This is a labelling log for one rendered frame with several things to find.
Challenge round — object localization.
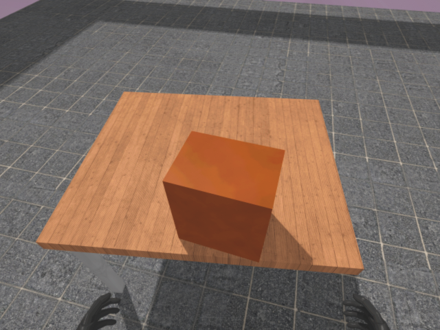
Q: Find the robot left hand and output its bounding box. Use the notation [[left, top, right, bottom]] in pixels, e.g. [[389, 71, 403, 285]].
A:
[[76, 292, 121, 330]]

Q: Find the carton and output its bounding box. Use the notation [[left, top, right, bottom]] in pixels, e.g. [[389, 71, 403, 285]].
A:
[[163, 131, 285, 263]]

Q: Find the table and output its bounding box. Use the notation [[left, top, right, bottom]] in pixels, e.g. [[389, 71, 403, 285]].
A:
[[36, 91, 364, 293]]

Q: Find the robot right hand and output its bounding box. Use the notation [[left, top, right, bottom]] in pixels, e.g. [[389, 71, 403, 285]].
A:
[[342, 294, 390, 330]]

